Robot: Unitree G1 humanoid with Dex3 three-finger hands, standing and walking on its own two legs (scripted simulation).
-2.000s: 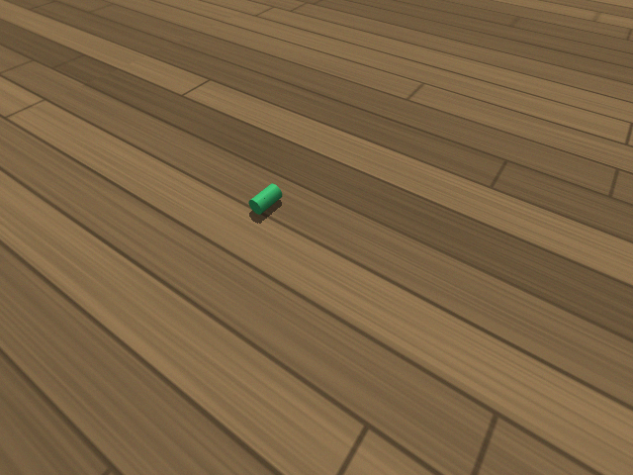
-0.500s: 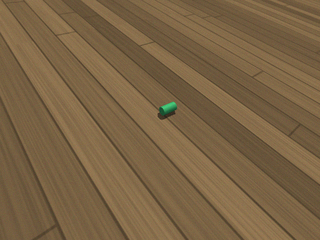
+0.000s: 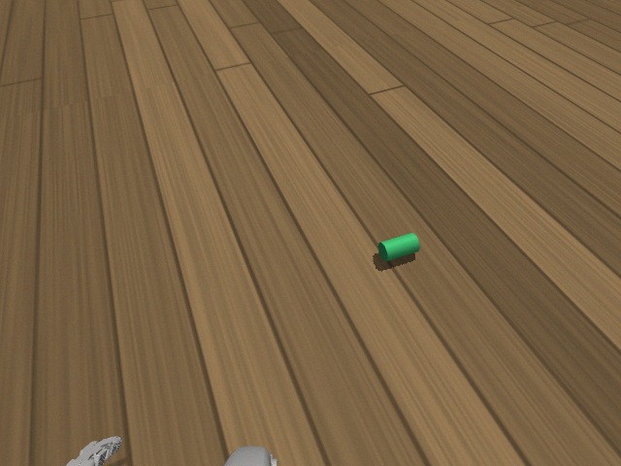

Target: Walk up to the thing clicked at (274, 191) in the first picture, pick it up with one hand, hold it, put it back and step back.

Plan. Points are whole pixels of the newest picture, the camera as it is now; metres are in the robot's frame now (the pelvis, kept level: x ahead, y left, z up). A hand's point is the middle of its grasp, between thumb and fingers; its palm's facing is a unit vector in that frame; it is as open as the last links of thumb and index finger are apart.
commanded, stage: walk up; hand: left
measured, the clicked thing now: (398, 247) +0.98 -0.30 -0.72
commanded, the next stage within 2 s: none
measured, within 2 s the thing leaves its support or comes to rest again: neither
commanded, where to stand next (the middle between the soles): +0.72 -0.66 m, yaw +21 degrees
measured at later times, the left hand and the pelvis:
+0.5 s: hand (231, 395) +0.25 +0.15 -0.16, palm faces +0.05 -0.95 -0.31, open 7.4 cm; pelvis +0.19 -0.14 -0.02, yaw +7 degrees
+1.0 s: hand (340, 353) +0.33 -0.02 -0.17, palm faces +0.18 -0.94 -0.30, open 7.4 cm; pelvis +0.35 -0.30 -0.02, yaw +14 degrees
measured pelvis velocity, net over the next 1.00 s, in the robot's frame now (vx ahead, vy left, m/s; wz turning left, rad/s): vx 0.35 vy -0.30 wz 0.25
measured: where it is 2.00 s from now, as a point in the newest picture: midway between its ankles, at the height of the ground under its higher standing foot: (515, 340)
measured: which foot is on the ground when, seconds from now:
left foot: up 0.00-0.20, down 0.22-0.58, up 0.60-0.86, down 0.88-1.00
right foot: down 0.00-0.22, up 0.24-0.56, down 0.58-0.88, up 0.90-1.00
